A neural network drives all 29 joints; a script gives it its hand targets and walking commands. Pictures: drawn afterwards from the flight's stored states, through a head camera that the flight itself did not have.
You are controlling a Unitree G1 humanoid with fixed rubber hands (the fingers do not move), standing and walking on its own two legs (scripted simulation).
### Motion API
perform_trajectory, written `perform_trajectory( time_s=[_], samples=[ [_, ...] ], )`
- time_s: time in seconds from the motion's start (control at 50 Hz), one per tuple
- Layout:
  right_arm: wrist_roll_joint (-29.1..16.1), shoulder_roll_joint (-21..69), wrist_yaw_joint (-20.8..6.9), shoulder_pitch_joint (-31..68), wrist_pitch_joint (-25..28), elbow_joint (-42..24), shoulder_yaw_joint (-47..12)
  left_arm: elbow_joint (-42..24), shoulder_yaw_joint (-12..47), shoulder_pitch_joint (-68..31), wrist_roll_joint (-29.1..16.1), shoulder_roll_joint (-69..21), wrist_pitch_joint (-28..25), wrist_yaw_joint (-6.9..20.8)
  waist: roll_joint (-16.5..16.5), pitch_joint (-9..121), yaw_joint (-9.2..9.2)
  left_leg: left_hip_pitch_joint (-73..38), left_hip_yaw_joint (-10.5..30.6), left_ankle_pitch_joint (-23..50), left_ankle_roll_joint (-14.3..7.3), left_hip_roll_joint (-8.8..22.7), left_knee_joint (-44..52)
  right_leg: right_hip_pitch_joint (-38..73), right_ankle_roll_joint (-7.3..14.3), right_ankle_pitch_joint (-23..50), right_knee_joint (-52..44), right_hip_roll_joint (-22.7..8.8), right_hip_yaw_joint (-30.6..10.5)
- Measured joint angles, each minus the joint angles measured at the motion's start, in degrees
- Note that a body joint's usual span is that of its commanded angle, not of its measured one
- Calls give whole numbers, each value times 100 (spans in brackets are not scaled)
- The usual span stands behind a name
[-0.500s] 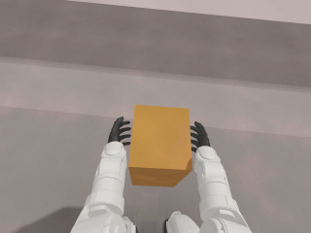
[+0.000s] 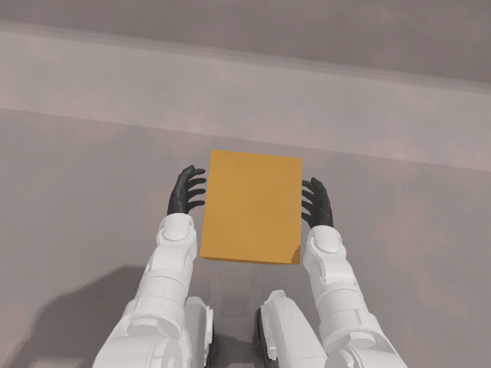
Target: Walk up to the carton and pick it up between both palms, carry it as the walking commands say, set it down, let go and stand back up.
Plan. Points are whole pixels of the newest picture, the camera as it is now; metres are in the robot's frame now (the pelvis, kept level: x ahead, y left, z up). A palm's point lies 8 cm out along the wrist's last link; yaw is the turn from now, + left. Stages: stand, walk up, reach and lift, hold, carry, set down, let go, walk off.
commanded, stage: set down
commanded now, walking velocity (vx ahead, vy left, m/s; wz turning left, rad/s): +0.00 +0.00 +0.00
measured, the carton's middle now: (247, 218) +0.38 -0.03 -0.15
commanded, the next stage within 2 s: none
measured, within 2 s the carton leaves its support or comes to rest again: neither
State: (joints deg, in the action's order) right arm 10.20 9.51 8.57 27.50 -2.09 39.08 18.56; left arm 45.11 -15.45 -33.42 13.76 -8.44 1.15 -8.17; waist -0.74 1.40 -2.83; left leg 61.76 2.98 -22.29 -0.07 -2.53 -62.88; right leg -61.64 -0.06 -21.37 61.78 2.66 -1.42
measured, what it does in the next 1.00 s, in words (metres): lowers itself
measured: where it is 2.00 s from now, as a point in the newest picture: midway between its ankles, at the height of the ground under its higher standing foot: (237, 355)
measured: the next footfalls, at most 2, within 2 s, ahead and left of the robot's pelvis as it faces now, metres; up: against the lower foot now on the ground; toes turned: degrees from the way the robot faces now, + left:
none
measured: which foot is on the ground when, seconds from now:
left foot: down 0.00-1.00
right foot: down 0.00-1.00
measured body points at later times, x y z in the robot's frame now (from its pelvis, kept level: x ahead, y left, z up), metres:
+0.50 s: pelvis -0.03 +0.01 -0.07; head +0.20 +0.00 +0.32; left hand +0.42 +0.10 -0.16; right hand +0.38 -0.15 -0.17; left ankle +0.07 +0.11 -0.65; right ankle +0.07 -0.12 -0.65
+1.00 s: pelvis -0.03 +0.01 -0.14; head +0.23 +0.02 +0.22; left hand +0.45 +0.10 -0.24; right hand +0.42 -0.15 -0.24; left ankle +0.07 +0.11 -0.65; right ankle +0.07 -0.12 -0.65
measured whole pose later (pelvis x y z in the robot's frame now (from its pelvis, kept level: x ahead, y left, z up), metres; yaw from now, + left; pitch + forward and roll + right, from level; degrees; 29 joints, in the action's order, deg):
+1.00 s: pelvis -0.03 +0.01 -0.14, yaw +2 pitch +36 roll -2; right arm 8.7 5.6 7.3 49.7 -8.2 40.1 26.0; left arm 48.6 -19.5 -57.1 10.8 -4.2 7.3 -10.0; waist -2.0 1.6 -4.2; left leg 101.7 3.9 -28.8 0.4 -7.0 -94.7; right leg -100.3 -2.8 -29.5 93.7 4.5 -2.6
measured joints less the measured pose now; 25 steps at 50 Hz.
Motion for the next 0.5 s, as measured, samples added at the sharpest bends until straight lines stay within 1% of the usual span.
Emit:
perform_trajectory(
  time_s=[0.06, 0.12, 0.18, 0.26, 0.3, 0.34, 0.4, 0.5],
  samples=[
    [-129, -125, 62, 169, 25, 126, -124, 91, 12, -169, -56, 56, -18, -44, 41, -132, 60, 166, -10, -80, 30, -8, -250, -190, 6, -70, 260, 35, -31],
    [-224, -195, 169, 361, 79, 195, -257, 120, 102, -303, -248, 183, -80, -61, 30, -192, 57, 423, 8, -142, 31, -11, -493, -447, 3, -112, 490, 62, -21],
    [-293, -245, 272, 555, 103, 258, -355, 204, 200, -460, -302, 329, -141, -70, 40, -291, 51, 641, 4, -162, 38, -11, -670, -670, -1, -130, 669, 73, -20],
    [-429, -353, 323, 821, 101, 327, -435, 203, 269, -703, -514, 429, -99, -124, 25, -450, 51, 927, 10, -167, 41, -40, -871, -952, -6, -135, 866, 69, -15],
    [-441, -375, 364, 962, 112, 355, -425, 255, 294, -863, -540, 497, -97, -125, 30, -525, 55, 1061, 4, -175, 29, -44, -972, -1085, -23, -134, 958, 77, -22],
    [-482, -419, 373, 1068, 88, 375, -421, 314, 324, -992, -575, 536, -83, -149, 37, -529, 64, 1233, -3, -175, 45, -57, -1061, -1259, -33, -135, 1049, 77, -33],
    [-553, -487, 373, 1197, 85, 399, -450, 317, 399, -1137, -668, 587, -44, -205, -2, -511, 26, 1493, 2, -194, 19, -91, -1228, -1504, -53, -167, 1208, 58, -23],
    [-514, -545, 277, 1412, 48, 516, -279, 487, 235, -1408, -614, 540, -10, -247, -47, -371, 22, 1975, -31, -270, -10, -135, -1536, -1980, -90, -258, 1522, 50, -53]
  ],
)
